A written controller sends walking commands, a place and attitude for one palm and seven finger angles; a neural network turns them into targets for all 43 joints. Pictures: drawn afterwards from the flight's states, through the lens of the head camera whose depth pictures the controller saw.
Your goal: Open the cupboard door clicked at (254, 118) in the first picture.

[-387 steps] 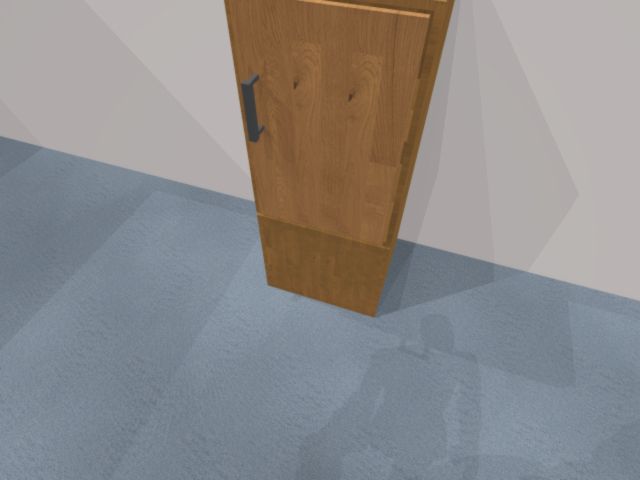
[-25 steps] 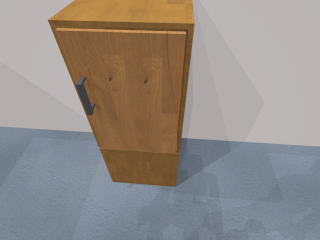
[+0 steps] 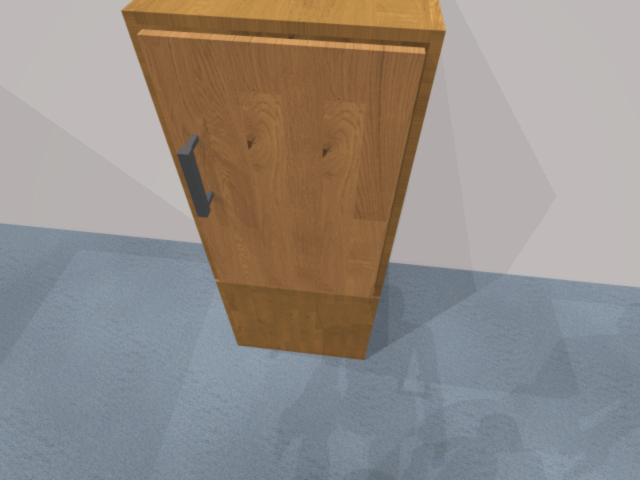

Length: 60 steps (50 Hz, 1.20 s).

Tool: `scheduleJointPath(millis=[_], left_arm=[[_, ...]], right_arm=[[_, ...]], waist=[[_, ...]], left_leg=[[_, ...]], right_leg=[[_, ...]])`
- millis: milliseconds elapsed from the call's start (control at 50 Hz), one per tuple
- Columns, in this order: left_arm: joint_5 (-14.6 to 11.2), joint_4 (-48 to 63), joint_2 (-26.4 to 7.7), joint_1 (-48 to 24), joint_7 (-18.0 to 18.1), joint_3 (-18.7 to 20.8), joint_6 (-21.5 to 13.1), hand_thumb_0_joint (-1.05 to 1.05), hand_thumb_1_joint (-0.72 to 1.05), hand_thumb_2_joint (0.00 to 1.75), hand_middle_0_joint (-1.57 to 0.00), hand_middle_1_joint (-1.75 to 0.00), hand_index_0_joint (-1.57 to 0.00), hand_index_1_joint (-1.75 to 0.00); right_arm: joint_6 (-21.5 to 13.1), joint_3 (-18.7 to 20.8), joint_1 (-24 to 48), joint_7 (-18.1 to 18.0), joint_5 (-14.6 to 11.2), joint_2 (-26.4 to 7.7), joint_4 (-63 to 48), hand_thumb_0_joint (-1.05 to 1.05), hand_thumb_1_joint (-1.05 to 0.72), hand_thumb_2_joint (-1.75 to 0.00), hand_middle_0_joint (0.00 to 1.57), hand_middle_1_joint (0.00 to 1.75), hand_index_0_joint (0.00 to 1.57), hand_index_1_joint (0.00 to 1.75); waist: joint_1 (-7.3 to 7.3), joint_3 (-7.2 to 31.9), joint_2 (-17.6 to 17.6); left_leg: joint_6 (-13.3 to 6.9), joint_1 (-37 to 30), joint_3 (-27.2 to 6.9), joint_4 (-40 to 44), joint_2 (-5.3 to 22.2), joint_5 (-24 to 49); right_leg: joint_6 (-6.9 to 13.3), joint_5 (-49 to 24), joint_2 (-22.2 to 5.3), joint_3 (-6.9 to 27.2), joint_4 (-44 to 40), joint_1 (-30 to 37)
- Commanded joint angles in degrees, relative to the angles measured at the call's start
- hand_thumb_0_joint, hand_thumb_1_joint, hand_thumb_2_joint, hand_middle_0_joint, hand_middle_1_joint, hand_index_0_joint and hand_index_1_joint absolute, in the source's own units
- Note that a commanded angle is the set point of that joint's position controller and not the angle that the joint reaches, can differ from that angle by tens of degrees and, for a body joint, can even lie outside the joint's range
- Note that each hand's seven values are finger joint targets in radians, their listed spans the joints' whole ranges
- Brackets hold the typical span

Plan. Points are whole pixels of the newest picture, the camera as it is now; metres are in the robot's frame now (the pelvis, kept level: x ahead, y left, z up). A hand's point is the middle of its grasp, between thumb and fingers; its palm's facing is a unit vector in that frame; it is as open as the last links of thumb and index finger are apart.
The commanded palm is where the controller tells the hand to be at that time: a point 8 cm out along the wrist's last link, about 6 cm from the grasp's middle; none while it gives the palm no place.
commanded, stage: shuffle to correct the standing spot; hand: left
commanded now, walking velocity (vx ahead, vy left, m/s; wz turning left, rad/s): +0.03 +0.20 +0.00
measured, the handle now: (198, 177) +0.56 +0.26 +0.03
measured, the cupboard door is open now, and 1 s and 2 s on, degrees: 0 0 0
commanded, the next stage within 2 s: come to a stop and stand still in 0.30 s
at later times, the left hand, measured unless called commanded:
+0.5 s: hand out of the picture +0.05 +0.23 -0.17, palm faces +0.06 -0.97 -0.25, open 7.3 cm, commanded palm none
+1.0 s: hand out of the picture +0.02 +0.35 -0.17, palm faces +0.01 -0.97 -0.26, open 7.4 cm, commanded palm none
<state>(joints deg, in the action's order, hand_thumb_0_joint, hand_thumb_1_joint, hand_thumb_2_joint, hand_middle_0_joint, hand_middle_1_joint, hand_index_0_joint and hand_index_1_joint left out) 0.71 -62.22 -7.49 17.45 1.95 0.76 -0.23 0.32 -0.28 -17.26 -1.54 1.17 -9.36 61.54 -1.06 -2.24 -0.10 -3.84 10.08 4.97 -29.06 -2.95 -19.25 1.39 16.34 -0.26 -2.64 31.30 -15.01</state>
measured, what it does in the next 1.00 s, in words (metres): steps to the left: right foot, then left foot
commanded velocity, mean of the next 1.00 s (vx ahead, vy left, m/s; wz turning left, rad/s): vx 0.02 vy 0.07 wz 0.00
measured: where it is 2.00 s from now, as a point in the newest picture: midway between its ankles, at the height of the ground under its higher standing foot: outside the picture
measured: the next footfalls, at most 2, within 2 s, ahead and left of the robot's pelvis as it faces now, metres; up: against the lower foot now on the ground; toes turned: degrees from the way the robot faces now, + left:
right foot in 0.38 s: +0.03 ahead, -0.09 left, +0.00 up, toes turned -8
left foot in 0.66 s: +0.11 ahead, +0.23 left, +0.00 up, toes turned +1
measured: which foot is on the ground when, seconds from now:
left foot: down 0.00-0.38, up 0.40-0.64, down 0.66-1.00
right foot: down 0.00-0.12, up 0.14-0.36, down 0.38-0.70, up 0.72-0.78, down 0.80-1.00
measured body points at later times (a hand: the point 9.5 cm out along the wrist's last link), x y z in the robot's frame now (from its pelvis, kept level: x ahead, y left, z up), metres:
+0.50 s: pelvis +0.00 +0.04 +0.00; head +0.04 +0.03 +0.44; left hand +0.05 +0.28 -0.15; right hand +0.06 -0.20 -0.16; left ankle -0.03 +0.13 -0.68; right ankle -0.01 -0.08 -0.73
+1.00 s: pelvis +0.01 +0.15 +0.00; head +0.01 +0.14 +0.45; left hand +0.02 +0.40 -0.15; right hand +0.08 -0.08 -0.15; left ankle +0.07 +0.22 -0.73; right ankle +0.00 -0.02 -0.73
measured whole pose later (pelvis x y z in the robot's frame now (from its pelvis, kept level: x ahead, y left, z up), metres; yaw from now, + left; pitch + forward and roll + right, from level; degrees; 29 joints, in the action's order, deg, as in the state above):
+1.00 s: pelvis +0.01 +0.15 +0.00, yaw -2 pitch -1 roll +0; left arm 1.1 -55.7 -11.5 20.6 1.7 0.1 1.1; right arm 0.5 1.0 -14.3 0.0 1.0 -10.4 52.8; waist -0.9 0.3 -1.3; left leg -4.0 18.6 4.5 -31.9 -2.1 -12.3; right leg -1.3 19.6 -3.3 3.1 33.6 -13.5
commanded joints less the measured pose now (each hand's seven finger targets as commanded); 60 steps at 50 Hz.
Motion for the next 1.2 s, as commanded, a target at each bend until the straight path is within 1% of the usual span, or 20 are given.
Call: scheduleJointPath(millis=[0,80,160,300,320,340,360,380,460,480,500,600,640,700,780,820,840,880,940,1180], left_arm=[[0.37,3.74,-9.64,2.07,0.88,2.83,-0.24,0.00,0.90,0.90,-0.20,-0.30,-0.20,-0.30],[0.55,5.86,-6.89,-0.17,0.99,2.42,0.99,0.00,0.90,0.90,-0.20,-0.30,-0.20,-0.30],[0.81,7.19,-5.73,-2.31,1.06,2.48,1.65,0.00,0.90,0.90,-0.20,-0.30,-0.20,-0.30],[0.73,7.31,-5.07,1.94,1.34,2.66,0.90,0.00,0.90,0.90,-0.20,-0.30,-0.20,-0.30],[0.78,6.85,-6.13,4.36,1.52,2.84,0.40,0.00,0.90,0.90,-0.20,-0.30,-0.20,-0.30],[1.22,6.50,-9.68,6.70,1.90,3.50,-0.25,0.00,0.90,0.90,-0.20,-0.30,-0.20,-0.30],[1.39,6.53,-14.06,9.07,1.82,4.36,-0.43,0.00,0.90,0.90,-0.20,-0.30,-0.20,-0.30],[1.08,5.98,-14.44,10.12,1.90,4.81,-0.92,0.00,0.90,0.90,-0.20,-0.30,-0.20,-0.30],[1.75,10.26,-12.91,-1.95,1.12,4.18,-1.21,0.00,0.90,0.90,-0.20,-0.30,-0.20,-0.30],[1.11,8.71,-12.47,4.60,2.88,2.65,-2.45,0.00,0.90,0.90,-0.20,-0.30,-0.20,-0.30],[1.14,10.70,-16.07,3.50,2.36,3.46,-3.44,0.00,0.90,0.90,-0.20,-0.30,-0.20,-0.30],[0.83,11.81,-13.96,-0.38,0.84,2.58,-0.03,0.00,0.90,0.90,-0.20,-0.30,-0.20,-0.30],[0.67,13.67,-9.14,1.99,0.25,2.02,1.64,0.00,0.90,0.90,-0.20,-0.30,-0.20,-0.30],[0.78,12.04,-8.49,4.02,-0.15,2.03,1.72,0.00,0.90,0.90,-0.20,-0.30,-0.20,-0.30],[0.89,9.26,-9.59,9.48,-0.27,1.46,0.04,0.00,0.90,0.90,-0.20,-0.30,-0.20,-0.30],[0.73,11.31,-13.66,2.87,-0.27,1.44,-0.88,0.00,0.90,0.90,-0.20,-0.30,-0.20,-0.30],[0.73,12.51,-14.19,-1.68,0.00,1.69,-1.04,0.00,0.90,0.90,-0.20,-0.30,-0.20,-0.30],[0.73,13.03,-13.04,-3.65,0.07,1.22,-0.96,0.00,0.90,0.90,-0.20,-0.30,-0.20,-0.30],[0.51,11.05,-10.73,2.99,0.33,1.02,0.01,0.00,0.90,0.90,-0.20,-0.30,-0.20,-0.30],[0.49,5.25,-8.88,4.30,-0.03,-0.17,-0.51,0.00,0.90,0.90,-0.20,-0.30,-0.20,-0.30]], right_arm=[[-0.77,1.14,-3.69,-0.04,0.04,-4.72,-3.48,0.00,-0.90,-0.90,0.20,0.30,0.20,0.30],[-0.70,1.94,-4.50,-0.49,0.26,-7.51,-4.93,0.00,-0.90,-0.90,0.20,0.30,0.20,0.30],[-0.52,2.20,-3.22,-0.61,0.55,-7.32,-6.92,0.00,-0.90,-0.90,0.20,0.30,0.20,0.30],[-0.32,2.94,-0.58,-0.19,0.23,-8.72,-8.51,0.00,-0.90,-0.90,0.20,0.30,0.20,0.30],[-0.32,3.02,0.11,0.02,-0.10,-8.95,-8.95,0.00,-0.90,-0.90,0.20,0.30,0.20,0.30],[-0.36,2.94,-0.25,0.37,-0.59,-7.29,-9.72,0.00,-0.90,-0.90,0.20,0.30,0.20,0.30],[-0.39,3.15,2.30,0.82,-0.45,-6.44,-11.60,0.00,-0.90,-0.90,0.20,0.30,0.20,0.30],[0.35,3.38,6.38,0.74,0.35,-7.17,-11.89,0.00,-0.90,-0.90,0.20,0.30,0.20,0.30],[0.91,3.38,3.52,2.34,-0.05,-4.10,-10.19,0.00,-0.90,-0.90,0.20,0.30,0.20,0.30],[0.01,2.24,8.49,2.27,-0.01,-4.02,-15.39,0.00,-0.90,-0.90,0.20,0.30,0.20,0.30],[-0.19,2.69,7.54,2.73,-0.13,-4.39,-16.79,0.00,-0.90,-0.90,0.20,0.30,0.20,0.30],[0.15,3.16,0.35,2.54,-0.30,-7.98,-15.68,0.00,-0.90,-0.90,0.20,0.30,0.20,0.30],[0.18,4.84,-2.46,1.92,0.53,-16.15,-17.10,0.00,-0.90,-0.90,0.20,0.30,0.20,0.30],[0.56,4.27,6.88,1.55,0.87,-12.82,-17.87,0.00,-0.90,-0.90,0.20,0.30,0.20,0.30],[0.70,3.26,9.44,1.25,0.26,-9.19,-17.65,0.00,-0.90,-0.90,0.20,0.30,0.20,0.30],[1.22,2.94,6.60,1.59,-0.06,-6.87,-16.95,0.00,-0.90,-0.90,0.20,0.30,0.20,0.30],[1.27,3.26,4.18,1.66,0.13,-7.01,-15.68,0.00,-0.90,-0.90,0.20,0.30,0.20,0.30],[-0.15,2.88,-0.19,1.86,-0.27,-7.41,-12.82,0.00,-0.90,-0.90,0.20,0.30,0.20,0.30],[-1.59,2.90,1.68,1.29,-0.18,-9.73,-11.50,0.00,-0.90,-0.90,0.20,0.30,0.20,0.30],[-2.33,2.10,1.87,0.48,-0.49,-8.18,-6.49,0.00,-0.90,-0.90,0.20,0.30,0.20,0.30]], waist=[[0.36,0.48,2.40],[0.45,-1.27,-7.97],[0.57,-0.53,-5.10],[-2.10,1.94,-1.47],[-3.36,2.86,0.54],[-3.87,4.95,9.17],[-4.29,2.82,16.50],[-5.70,1.22,14.53],[0.67,1.81,10.74],[0.28,6.72,9.74],[0.52,10.04,2.66],[3.11,2.42,4.91],[2.82,0.94,-11.26],[0.21,-3.93,-18.05],[-2.62,-0.30,0.52],[1.32,-3.26,15.02],[3.40,-3.93,17.68],[4.86,-1.26,10.04],[0.66,0.48,-5.60],[0.25,2.75,-2.76]], left_leg=[[1.69,4.72,-5.25,2.29,6.20,10.41],[-3.82,0.59,-13.92,8.29,14.19,27.62],[-9.06,-3.90,-15.42,9.13,17.25,38.33],[-6.62,-1.47,-10.81,3.92,13.98,43.03],[-4.41,1.03,-9.27,0.46,12.35,39.26],[-1.29,10.64,-5.55,-7.79,7.30,27.04],[3.05,22.13,-0.70,-18.29,0.00,-2.97],[4.04,25.76,-5.19,-29.31,1.94,-15.02],[5.33,19.36,-5.55,-30.56,5.11,-5.54],[5.63,21.50,-2.00,-30.92,0.87,-13.14],[4.63,22.16,-4.06,-24.07,3.36,-8.63],[3.89,0.03,-1.57,-0.52,3.69,5.88],[-3.74,7.30,-23.20,9.86,17.39,1.17],[-3.46,17.94,-21.35,14.25,12.62,-16.04],[-0.37,19.76,-12.95,4.87,7.52,-12.78],[3.22,10.65,-5.42,-6.67,2.52,-3.99],[3.37,6.14,-5.13,-7.73,3.14,-0.56],[2.81,-1.61,-6.43,0.73,4.20,5.81],[-0.81,5.93,-16.95,13.27,11.62,-1.16],[0.51,2.63,-12.65,13.83,9.74,4.15]], right_leg=[[5.59,-11.69,-12.52,12.64,-3.65,2.32],[1.39,3.48,-3.67,1.34,8.30,-5.39],[0.21,14.52,-3.76,-0.10,21.26,-11.93],[0.23,3.41,-4.69,-2.05,3.54,0.13],[1.21,-2.41,-6.67,-0.07,-2.23,5.02],[4.88,-12.92,-15.58,10.93,-5.92,14.74],[12.89,-28.94,-29.40,26.80,-9.32,17.57],[16.93,-34.92,-32.48,28.90,-10.86,14.83],[9.12,-23.03,-19.91,8.44,-10.26,2.16],[7.57,-55.67,-18.69,16.08,-8.29,13.78],[7.49,-61.72,-20.50,11.75,-1.80,20.53],[0.68,-4.12,-9.79,0.84,0.20,-2.81],[-3.08,17.54,-0.88,-3.34,11.39,-7.66],[-0.78,13.96,-0.25,-0.68,17.59,-6.65],[0.83,9.84,-2.75,6.13,-3.13,2.50],[6.00,23.24,-13.32,23.93,-18.07,-11.44],[6.42,19.06,-13.82,21.52,-18.24,-15.03],[2.65,8.90,-7.52,11.56,-9.63,-14.75],[-0.56,5.43,-1.51,4.11,-0.91,-3.23],[0.18,-1.77,-3.79,5.86,-6.94,1.25]])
